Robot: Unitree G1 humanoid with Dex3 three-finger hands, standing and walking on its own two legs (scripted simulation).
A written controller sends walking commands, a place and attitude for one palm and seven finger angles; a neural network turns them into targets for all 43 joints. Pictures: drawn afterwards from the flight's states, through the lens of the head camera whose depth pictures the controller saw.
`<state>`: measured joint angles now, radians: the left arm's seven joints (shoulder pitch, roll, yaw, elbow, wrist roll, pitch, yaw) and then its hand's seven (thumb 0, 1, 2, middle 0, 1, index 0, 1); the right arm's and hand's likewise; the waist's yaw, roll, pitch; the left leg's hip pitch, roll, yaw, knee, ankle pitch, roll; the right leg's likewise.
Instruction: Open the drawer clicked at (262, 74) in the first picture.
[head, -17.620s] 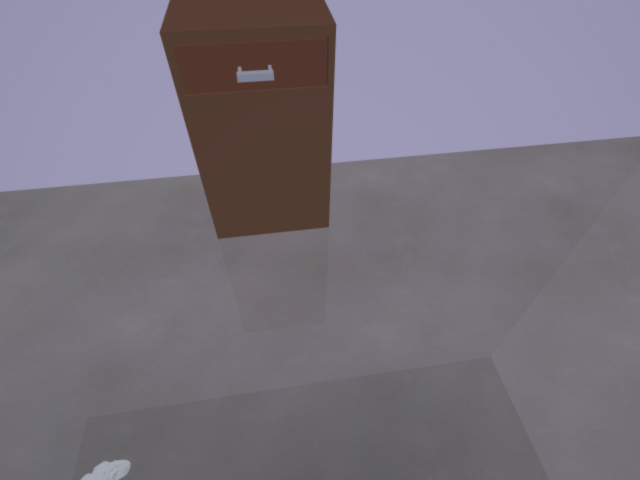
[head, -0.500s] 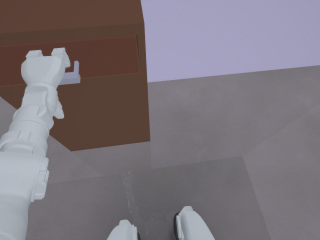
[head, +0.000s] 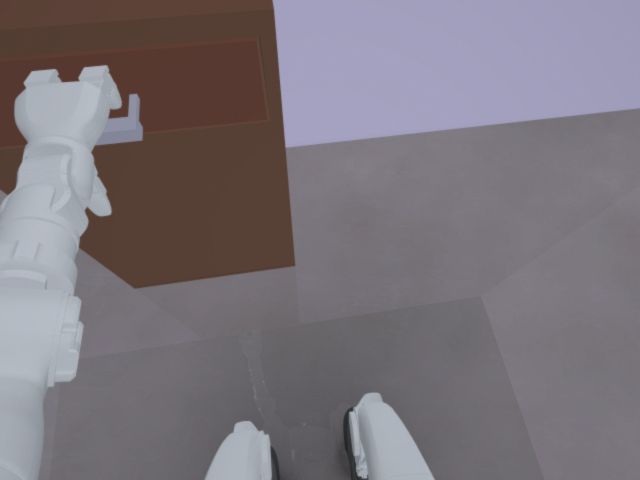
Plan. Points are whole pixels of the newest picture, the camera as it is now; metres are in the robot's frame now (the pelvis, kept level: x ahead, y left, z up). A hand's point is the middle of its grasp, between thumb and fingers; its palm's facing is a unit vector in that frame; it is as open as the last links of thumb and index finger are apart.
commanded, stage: lower the fingers behind the handle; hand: left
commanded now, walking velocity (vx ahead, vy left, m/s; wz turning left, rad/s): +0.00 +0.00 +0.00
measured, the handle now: (98, 119) +0.58 +0.24 +0.03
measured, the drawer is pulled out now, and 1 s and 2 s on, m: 0.00 0.00 0.00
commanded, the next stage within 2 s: lift the fingers back up to retry in 0.02 s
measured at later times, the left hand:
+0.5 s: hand (87, 137) +0.53 +0.24 +0.06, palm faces -0.05 -0.02 -1.00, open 13.8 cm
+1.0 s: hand (68, 123) +0.53 +0.24 +0.09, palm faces -0.07 -0.02 -1.00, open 13.9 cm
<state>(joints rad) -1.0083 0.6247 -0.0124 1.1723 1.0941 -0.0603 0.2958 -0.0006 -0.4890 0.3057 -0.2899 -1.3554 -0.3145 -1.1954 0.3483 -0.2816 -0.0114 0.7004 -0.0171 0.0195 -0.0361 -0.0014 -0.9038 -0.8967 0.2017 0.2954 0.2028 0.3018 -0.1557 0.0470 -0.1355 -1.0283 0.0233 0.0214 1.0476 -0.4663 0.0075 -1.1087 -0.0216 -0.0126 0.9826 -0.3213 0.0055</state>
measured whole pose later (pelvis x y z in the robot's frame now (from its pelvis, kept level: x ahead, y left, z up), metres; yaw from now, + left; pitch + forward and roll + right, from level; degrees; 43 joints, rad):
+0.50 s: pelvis +0.02 +0.01 +0.03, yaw +0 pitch +23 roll -1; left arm -0.90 0.57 0.02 1.09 1.09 -0.10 0.31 0.00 -0.49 0.31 -0.31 -1.22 -0.32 -1.20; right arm 0.37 -0.27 -0.03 0.73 -0.03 0.03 -0.03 0.00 -0.90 -0.90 0.20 0.30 0.20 0.30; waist -0.14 0.05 -0.12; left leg -0.87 0.02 0.02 0.90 -0.43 0.01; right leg -0.94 -0.02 -0.02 0.83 -0.29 0.01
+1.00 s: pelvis +0.06 +0.01 +0.05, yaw +0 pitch +18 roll -1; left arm -0.77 0.50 -0.02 0.99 1.08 -0.08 0.28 0.00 -0.49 0.31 -0.32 -1.20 -0.32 -1.20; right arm 0.31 -0.26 -0.06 0.71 -0.02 0.08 -0.02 0.00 -0.90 -0.90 0.20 0.30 0.20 0.30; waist -0.07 0.05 -0.12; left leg -0.61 0.02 0.02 0.71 -0.41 0.01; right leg -0.70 -0.02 -0.02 0.67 -0.29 0.01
